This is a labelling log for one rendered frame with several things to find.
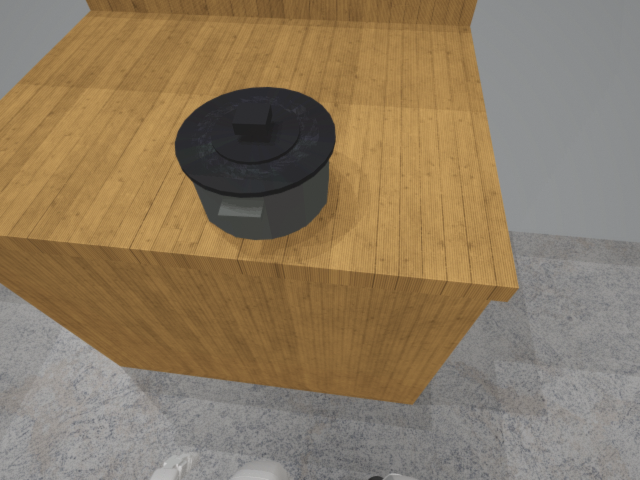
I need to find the robot left thigh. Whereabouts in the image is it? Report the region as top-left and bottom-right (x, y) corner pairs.
(229, 460), (294, 480)

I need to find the lid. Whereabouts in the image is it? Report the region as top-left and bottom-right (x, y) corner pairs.
(175, 87), (336, 198)

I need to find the pot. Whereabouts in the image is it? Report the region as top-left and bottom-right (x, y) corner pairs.
(193, 160), (329, 240)

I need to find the knob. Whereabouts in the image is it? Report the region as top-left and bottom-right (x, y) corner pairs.
(232, 103), (272, 136)

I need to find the table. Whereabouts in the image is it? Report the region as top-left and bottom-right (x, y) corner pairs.
(0, 0), (519, 405)

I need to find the left robot hand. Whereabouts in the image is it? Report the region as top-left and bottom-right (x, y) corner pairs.
(149, 452), (199, 480)

